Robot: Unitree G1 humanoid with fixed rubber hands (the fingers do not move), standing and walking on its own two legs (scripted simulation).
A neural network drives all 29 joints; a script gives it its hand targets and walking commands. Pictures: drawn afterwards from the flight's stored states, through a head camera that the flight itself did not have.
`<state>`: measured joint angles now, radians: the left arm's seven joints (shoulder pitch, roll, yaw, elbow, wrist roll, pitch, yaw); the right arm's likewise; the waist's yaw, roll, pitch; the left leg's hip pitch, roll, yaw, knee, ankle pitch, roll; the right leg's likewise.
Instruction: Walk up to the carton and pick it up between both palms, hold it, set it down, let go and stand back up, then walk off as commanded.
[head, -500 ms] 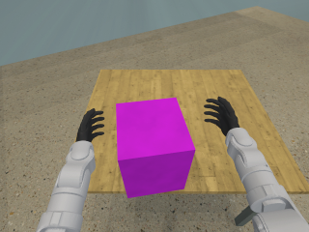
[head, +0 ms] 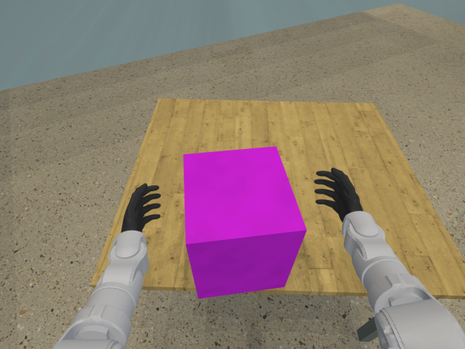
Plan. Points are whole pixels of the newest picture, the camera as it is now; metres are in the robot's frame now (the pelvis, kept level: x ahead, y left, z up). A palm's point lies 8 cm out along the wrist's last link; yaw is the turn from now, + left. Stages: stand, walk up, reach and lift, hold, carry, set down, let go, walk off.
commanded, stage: reach and lift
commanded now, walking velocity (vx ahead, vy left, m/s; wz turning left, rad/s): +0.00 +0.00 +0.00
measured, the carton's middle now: (236, 224) +0.40 +0.02 -0.05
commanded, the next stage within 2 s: none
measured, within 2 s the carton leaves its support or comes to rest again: neither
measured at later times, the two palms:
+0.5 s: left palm (151, 233) +0.35 +0.18 -0.01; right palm (333, 216) +0.40 -0.18 +0.00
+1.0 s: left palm (162, 236) +0.34 +0.16 -0.01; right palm (310, 218) +0.40 -0.13 -0.01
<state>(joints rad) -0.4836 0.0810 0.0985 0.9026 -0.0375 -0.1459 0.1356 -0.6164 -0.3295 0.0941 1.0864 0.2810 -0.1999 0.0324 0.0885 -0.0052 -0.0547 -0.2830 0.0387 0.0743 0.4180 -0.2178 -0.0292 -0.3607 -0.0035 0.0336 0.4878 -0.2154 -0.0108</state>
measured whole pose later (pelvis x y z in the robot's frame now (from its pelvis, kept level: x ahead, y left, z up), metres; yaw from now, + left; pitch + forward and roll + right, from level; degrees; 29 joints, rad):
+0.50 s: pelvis +0.02 +0.02 -0.01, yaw -1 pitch +13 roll -1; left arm -0.49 -0.04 0.07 1.06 -0.06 -0.37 0.19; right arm -0.65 -0.33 0.12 1.35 0.32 -0.48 0.07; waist 0.10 0.03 -0.15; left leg -0.48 0.05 0.07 0.54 -0.28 -0.02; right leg -0.50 0.00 0.03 0.49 -0.22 -0.01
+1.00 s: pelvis +0.01 +0.02 -0.01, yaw -1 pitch +15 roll -1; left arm -0.49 -0.09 0.10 1.06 -0.02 -0.45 0.20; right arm -0.69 -0.18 0.05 1.35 0.16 -0.51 -0.03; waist 0.11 0.05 -0.15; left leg -0.53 0.07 0.07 0.56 -0.28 -0.03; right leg -0.55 0.02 0.03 0.49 -0.20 0.00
